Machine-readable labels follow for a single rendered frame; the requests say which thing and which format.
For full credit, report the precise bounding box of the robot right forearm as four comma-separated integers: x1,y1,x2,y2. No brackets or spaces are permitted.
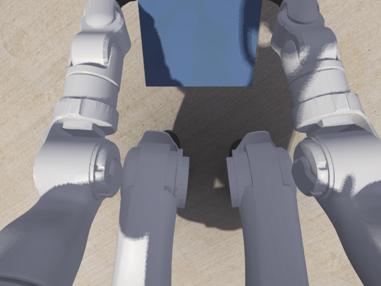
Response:
270,0,381,141

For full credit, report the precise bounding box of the robot right shin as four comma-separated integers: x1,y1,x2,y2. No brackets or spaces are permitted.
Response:
236,131,297,193

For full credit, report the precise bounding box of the robot right upper arm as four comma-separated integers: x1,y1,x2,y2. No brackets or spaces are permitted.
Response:
291,130,381,286

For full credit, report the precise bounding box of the carton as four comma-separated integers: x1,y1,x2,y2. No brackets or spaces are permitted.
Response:
138,0,263,86

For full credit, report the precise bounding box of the robot left forearm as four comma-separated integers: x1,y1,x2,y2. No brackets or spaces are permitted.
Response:
33,0,131,188

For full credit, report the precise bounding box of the right robot foot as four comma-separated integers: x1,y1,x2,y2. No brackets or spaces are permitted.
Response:
229,139,242,157

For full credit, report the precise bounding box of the robot left upper arm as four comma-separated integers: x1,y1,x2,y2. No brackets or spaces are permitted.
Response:
0,135,123,286

